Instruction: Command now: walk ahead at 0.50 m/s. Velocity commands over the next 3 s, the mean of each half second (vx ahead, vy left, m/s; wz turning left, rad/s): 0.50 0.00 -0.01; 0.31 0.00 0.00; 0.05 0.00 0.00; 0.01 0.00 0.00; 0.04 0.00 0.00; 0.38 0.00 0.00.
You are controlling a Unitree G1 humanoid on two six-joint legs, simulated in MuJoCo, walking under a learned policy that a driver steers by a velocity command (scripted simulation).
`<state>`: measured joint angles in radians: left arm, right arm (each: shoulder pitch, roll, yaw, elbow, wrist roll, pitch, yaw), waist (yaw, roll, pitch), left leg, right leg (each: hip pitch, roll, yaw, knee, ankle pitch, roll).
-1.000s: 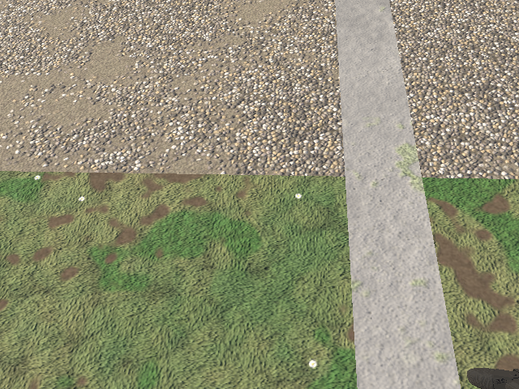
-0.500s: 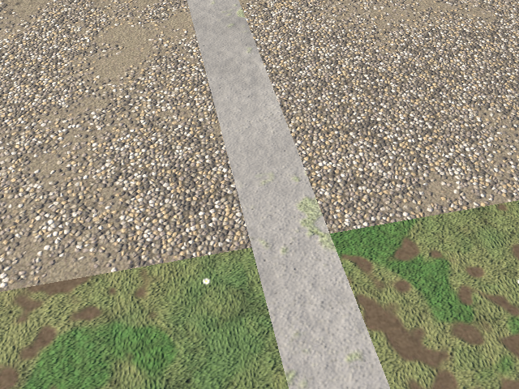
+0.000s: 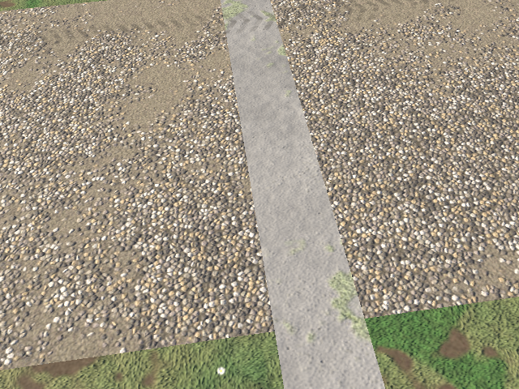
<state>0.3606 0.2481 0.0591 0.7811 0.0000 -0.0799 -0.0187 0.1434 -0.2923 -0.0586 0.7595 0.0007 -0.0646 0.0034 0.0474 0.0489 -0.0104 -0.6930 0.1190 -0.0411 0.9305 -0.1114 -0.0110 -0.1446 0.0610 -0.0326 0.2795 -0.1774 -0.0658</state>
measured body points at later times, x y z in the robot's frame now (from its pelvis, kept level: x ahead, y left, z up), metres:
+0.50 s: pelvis +0.27 +0.07 +0.00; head +0.29 +0.08 +0.45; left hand +0.41 +0.34 -0.11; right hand +0.33 -0.20 -0.12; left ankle +0.27 +0.15 -0.75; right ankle +0.33 -0.10 -0.67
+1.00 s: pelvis +0.47 +0.01 -0.01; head +0.50 -0.01 +0.44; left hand +0.60 +0.26 -0.13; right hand +0.57 -0.26 -0.15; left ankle +0.47 +0.17 -0.71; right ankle +0.55 -0.08 -0.75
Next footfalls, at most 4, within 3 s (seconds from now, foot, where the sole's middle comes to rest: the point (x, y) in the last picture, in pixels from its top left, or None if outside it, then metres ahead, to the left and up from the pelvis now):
0.26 left None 0.31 0.15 -0.78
0.76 right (326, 357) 0.59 -0.08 -0.78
1.10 left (232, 366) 0.56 0.16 -0.78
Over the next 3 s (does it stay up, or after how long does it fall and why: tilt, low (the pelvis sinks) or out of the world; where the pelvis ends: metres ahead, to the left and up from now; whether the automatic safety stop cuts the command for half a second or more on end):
stays up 0.74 0.04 -0.03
